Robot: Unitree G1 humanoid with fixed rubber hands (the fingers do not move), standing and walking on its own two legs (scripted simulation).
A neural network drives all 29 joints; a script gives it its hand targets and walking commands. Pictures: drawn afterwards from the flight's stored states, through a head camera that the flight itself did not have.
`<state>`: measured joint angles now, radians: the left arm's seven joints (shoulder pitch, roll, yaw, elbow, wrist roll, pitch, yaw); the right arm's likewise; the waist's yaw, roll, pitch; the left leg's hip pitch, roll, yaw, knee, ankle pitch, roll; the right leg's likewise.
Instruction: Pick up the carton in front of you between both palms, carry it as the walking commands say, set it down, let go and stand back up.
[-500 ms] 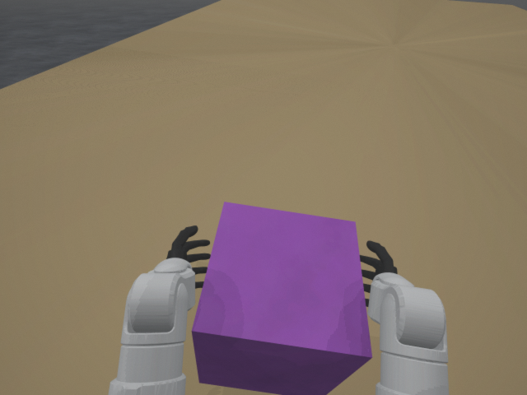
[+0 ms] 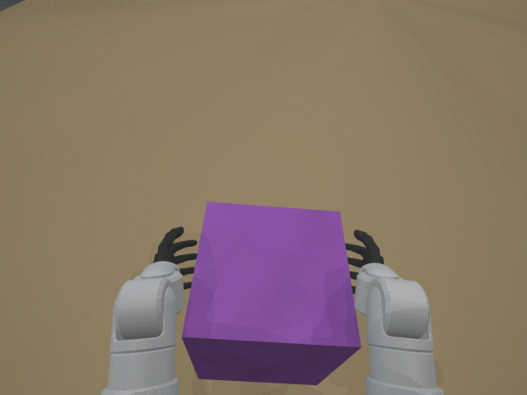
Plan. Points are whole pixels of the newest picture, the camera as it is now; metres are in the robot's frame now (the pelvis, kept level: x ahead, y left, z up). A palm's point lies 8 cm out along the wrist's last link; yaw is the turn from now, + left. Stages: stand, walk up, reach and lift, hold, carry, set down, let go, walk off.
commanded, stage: carry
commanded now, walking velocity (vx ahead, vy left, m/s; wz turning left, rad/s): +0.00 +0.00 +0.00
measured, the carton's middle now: (265, 299) +0.30 +0.01 -0.03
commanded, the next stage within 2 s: hold in 1.84 s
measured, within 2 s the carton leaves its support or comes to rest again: neither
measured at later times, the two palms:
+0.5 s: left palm (192, 199) +0.40 +0.13 +0.09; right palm (370, 204) +0.41 -0.16 +0.09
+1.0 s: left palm (193, 217) +0.37 +0.13 +0.08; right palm (374, 220) +0.38 -0.16 +0.08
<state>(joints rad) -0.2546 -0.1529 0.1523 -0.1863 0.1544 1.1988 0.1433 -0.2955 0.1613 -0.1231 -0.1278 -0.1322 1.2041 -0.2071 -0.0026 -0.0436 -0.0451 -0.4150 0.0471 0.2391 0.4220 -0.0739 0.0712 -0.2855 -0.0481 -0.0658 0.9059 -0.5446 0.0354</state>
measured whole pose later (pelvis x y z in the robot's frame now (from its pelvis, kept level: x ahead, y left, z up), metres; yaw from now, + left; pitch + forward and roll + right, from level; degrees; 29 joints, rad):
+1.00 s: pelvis +0.10 -0.02 +0.00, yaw +1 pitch +2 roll +0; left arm -0.24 -0.15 0.11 -0.07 0.17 1.18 0.16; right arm -0.28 0.16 -0.12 -0.05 -0.16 1.17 -0.20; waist 0.00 0.00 -0.14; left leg -0.26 0.08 0.19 0.53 -0.29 0.00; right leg -0.25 -0.06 -0.16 0.54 -0.31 -0.01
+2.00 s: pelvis +0.06 -0.03 +0.01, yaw +0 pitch -6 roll +0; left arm -0.19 -0.14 0.16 0.17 0.26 0.75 0.01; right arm -0.22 0.14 -0.17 0.20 -0.26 0.72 -0.01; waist 0.00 0.00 0.03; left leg -0.12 0.03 0.05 0.40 -0.17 0.00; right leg -0.12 -0.01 -0.08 0.41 -0.20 -0.03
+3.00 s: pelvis +0.04 -0.01 -0.07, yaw -3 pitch +27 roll -1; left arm -0.58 -0.09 0.37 0.57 0.26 0.17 0.04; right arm -0.54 0.24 -0.42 0.47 -0.26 0.14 -0.13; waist 0.00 -0.01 -0.02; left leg -1.11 -0.06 -0.06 0.96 -0.32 0.01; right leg -1.10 0.06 0.06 0.95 -0.32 0.01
